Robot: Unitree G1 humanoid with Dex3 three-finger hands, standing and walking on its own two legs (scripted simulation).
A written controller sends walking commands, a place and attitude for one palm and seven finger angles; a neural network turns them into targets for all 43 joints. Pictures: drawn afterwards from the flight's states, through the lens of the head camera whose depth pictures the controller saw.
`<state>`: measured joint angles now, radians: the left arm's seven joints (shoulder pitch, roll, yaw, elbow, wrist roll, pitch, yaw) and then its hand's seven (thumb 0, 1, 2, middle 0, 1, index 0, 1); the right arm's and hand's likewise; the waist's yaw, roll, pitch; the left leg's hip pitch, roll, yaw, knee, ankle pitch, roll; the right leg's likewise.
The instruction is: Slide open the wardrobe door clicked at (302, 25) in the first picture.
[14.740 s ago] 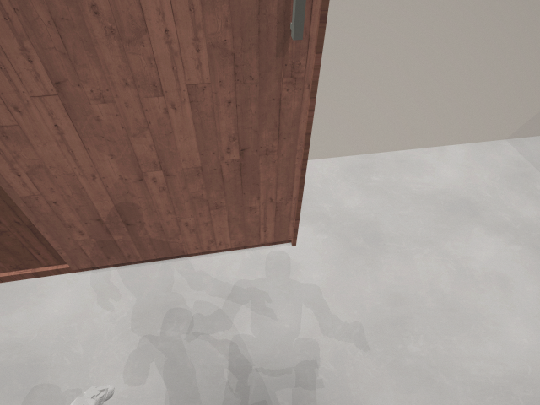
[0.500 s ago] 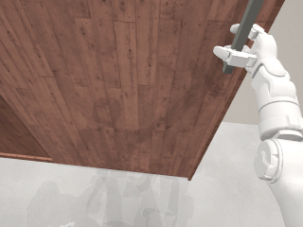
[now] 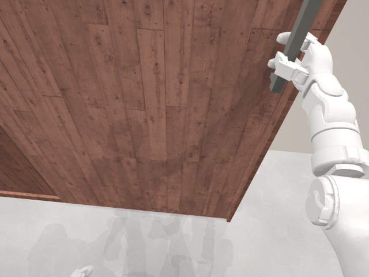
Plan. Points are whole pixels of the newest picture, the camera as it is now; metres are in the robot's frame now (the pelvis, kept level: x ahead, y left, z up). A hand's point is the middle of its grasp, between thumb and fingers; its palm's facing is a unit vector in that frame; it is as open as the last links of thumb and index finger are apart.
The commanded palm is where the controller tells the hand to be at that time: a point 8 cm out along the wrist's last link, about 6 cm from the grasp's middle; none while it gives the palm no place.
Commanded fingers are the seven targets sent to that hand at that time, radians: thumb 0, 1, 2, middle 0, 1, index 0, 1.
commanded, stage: grip the handle and tug to test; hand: right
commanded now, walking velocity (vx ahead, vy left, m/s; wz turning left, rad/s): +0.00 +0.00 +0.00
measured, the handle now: (289, 44) +0.54 -0.14 +0.27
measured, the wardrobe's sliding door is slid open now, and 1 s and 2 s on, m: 0.00 0.00 0.08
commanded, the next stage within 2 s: tug the door sideways, standing still in 0.48 s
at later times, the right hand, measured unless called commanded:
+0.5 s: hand (280, 66) +0.48 -0.12 +0.25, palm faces -0.02 +1.00 +0.01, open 5.9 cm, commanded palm +0.42 -0.18 +0.25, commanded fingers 0.00 -0.90 -0.90 0.45 1.40 0.45 1.40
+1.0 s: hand (279, 64) +0.48 -0.12 +0.25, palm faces +0.05 +1.00 -0.04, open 5.8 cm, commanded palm +0.46 -0.12 +0.25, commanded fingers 0.00 -0.90 -0.90 0.45 1.40 0.45 1.40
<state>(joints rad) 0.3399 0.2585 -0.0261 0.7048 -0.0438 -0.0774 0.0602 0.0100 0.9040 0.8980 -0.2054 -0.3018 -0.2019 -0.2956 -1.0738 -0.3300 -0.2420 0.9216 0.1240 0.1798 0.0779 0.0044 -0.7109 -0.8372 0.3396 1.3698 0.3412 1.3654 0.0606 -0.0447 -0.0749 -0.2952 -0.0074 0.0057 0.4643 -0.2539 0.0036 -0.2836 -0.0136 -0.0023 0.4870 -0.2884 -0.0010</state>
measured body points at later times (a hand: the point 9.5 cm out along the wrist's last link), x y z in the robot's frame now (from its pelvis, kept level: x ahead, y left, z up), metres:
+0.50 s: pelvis +0.02 +0.00 +0.00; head +0.03 +0.02 +0.45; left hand +0.13 +0.25 -0.11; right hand +0.47 -0.18 +0.25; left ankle -0.01 +0.12 -0.74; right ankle -0.03 -0.12 -0.74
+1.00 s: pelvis +0.03 +0.00 +0.00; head +0.04 +0.02 +0.45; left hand +0.19 +0.22 -0.12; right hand +0.47 -0.17 +0.25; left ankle -0.01 +0.12 -0.74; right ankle -0.03 -0.12 -0.74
